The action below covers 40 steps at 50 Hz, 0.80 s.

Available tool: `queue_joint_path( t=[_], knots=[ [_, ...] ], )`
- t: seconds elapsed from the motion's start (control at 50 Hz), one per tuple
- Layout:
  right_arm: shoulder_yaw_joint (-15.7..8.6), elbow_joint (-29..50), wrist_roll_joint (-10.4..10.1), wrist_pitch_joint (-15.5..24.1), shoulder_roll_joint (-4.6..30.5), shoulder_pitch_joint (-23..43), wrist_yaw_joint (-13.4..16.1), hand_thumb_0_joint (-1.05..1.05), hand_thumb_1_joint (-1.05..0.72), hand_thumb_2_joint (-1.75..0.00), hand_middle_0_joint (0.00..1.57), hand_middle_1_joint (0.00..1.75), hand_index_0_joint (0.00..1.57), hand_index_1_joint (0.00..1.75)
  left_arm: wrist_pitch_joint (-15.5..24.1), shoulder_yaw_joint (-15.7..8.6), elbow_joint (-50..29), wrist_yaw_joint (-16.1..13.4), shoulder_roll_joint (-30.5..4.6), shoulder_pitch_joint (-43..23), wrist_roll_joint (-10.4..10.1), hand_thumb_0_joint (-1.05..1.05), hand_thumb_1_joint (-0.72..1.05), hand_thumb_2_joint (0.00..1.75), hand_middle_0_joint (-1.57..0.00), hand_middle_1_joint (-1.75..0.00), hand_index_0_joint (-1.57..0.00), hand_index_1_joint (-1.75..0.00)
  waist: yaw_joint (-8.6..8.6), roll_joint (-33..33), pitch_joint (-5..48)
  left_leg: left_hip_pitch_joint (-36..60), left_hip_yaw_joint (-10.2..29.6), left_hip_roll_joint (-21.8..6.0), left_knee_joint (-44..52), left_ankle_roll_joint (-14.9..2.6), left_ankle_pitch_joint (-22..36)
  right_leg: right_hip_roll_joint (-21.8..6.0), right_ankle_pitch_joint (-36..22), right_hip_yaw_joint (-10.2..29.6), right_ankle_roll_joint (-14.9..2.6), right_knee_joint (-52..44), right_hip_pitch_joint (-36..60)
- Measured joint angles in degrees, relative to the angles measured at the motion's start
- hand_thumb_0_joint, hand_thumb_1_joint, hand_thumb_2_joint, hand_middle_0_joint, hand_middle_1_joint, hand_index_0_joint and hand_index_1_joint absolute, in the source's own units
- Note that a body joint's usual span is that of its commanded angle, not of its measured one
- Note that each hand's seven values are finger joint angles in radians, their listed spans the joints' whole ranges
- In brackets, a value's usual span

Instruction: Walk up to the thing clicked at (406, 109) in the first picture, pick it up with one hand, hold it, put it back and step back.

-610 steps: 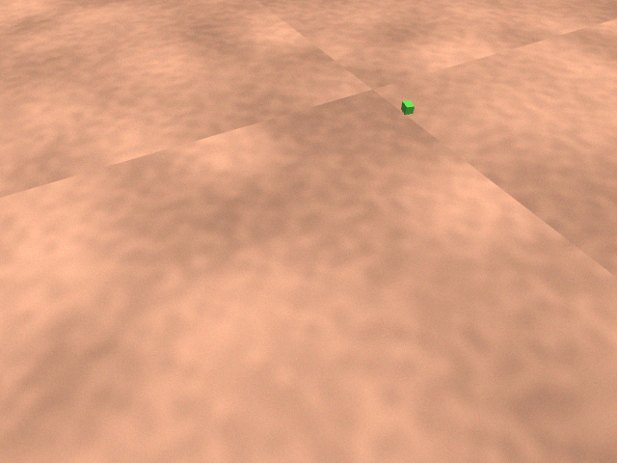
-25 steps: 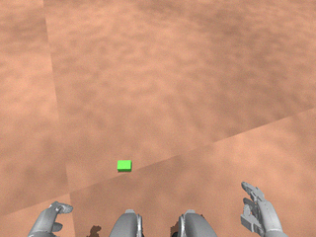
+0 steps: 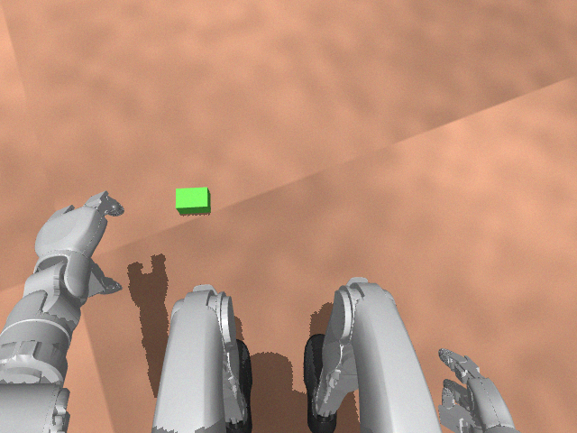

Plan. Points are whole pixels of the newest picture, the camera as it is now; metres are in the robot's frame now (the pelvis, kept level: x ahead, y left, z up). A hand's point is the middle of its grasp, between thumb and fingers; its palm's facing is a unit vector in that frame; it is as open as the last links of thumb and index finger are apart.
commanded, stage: rise first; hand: left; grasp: from above
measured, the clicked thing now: (193, 200) +0.56 +0.20 -0.44
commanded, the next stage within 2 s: none
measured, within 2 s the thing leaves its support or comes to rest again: neither
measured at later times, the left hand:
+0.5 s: hand (126, 222) +0.45 +0.28 -0.25, palm faces -0.49 -0.03 -0.87, open 12.6 cm
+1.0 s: hand (136, 207) +0.49 +0.28 -0.28, palm faces -0.46 -0.03 -0.89, open 12.1 cm
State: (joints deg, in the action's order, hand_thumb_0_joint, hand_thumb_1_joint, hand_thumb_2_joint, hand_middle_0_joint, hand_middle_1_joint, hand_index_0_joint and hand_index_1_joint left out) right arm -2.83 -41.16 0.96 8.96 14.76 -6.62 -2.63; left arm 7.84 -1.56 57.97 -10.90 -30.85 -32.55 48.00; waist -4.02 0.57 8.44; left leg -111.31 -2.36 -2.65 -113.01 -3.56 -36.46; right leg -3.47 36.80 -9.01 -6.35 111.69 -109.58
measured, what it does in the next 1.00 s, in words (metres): lowers itself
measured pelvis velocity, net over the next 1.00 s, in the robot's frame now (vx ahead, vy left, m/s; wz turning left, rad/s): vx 0.01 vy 0.01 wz -0.11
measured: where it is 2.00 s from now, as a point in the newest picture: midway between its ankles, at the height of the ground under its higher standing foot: (279, 405)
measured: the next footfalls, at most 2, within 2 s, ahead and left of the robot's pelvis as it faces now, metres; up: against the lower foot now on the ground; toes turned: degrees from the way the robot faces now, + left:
none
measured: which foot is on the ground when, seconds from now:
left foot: down 0.00-1.00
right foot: down 0.00-1.00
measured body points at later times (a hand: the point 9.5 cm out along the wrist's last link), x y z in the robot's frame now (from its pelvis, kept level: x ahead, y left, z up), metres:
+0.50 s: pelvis +0.00 +0.02 -0.07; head +0.25 +0.06 +0.30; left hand +0.47 +0.28 -0.20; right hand +0.05 -0.27 -0.18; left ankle +0.09 +0.10 -0.42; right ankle +0.09 -0.08 -0.42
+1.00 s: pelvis +0.01 +0.01 -0.09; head +0.29 +0.05 +0.26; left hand +0.51 +0.28 -0.23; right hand +0.03 -0.27 -0.20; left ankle +0.09 +0.10 -0.42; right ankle +0.09 -0.08 -0.42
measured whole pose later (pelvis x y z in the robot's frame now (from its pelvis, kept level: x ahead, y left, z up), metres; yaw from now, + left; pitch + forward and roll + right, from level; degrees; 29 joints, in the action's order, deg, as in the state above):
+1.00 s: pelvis +0.01 +0.01 -0.09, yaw -6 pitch +39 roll -7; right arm 1.8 -41.3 7.5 3.9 15.9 -8.9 -7.8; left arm 14.0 -7.4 78.5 -21.4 -44.8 -54.6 71.4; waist -12.4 -1.2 2.3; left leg -129.8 0.6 -4.8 -130.8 -5.7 -40.5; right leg -3.0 38.5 -12.8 -6.6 125.8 -126.0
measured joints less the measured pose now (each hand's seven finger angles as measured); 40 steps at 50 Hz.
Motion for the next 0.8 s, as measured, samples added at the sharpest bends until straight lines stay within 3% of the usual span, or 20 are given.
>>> queue_joint_path(
  t=[0.2,0.34,0.6,0.68,0.8],
  knots=[
    [1.51,-1.91,1.47,-2.53,0.23,-2.23,-0.45,0.01,-0.86,-0.89,0.2,0.3,0.2,0.3,2.99,-1.26,11.88,-3.67,-4.77,-11.07,10.56,0.0,-0.31,0.86,-0.24,-0.85,-0.25,-0.85,-4.45,-0.13,-0.53,-7.73,1.35,-0.81,-6.16,-0.98,0.05,0.1,-1.03,-1.7,-0.24,4.45,-6.6],
    [2.24,-2.1,2.46,-4.36,0.93,-2.99,-1.51,0.01,-0.88,-0.89,0.2,0.3,0.2,0.3,3.96,-2.1,16.07,-6.2,-7.34,-14.18,16.5,0.0,-0.31,0.85,-0.25,-0.83,-0.26,-0.82,-6.12,-0.28,-0.87,-11.48,1.21,-1.0,-9.33,-1.98,-1.01,0.02,-0.27,-1.72,0.42,7.06,-9.96],
    [2.37,-0.96,5.21,-5.11,0.63,-1.41,-4.08,0.01,-0.91,-0.9,0.2,0.3,0.2,0.3,6.86,-2.76,17.46,-10.07,-9.07,-18.07,23.42,0.0,-0.24,0.76,-0.32,-0.75,-0.34,-0.74,-6.78,-0.6,-3.47,-16.54,0.17,-1.3,-14.34,-3.1,-2.22,-0.45,0.81,-1.05,1.28,11.99,-14.93],
    [2.75,-0.53,5.77,-4.94,0.7,-1.29,-4.44,0.01,-0.92,-0.9,0.2,0.3,0.2,0.3,7.09,-3.58,18.7,-11.47,-9.71,-19.81,24.49,0.0,-0.22,0.74,-0.33,-0.75,-0.35,-0.74,-6.96,-0.56,-4.07,-17.46,0.18,-1.41,-15.2,-3.11,-2.38,-0.48,0.96,-1.14,1.0,12.95,-15.99],
    [3.74,-0.14,6.24,-4.69,0.71,-1.55,-4.96,0.01,-0.92,-0.9,0.2,0.3,0.2,0.3,6.04,-4.66,21.31,-12.4,-11.57,-22.52,24.19,0.0,-0.2,0.71,-0.35,-0.75,-0.38,-0.73,-7.46,-0.91,-5.17,-18.04,1.13,-1.73,-16.19,-2.77,-2.89,-0.16,1.17,-2.11,0.28,13.64,-16.56]
  ],
)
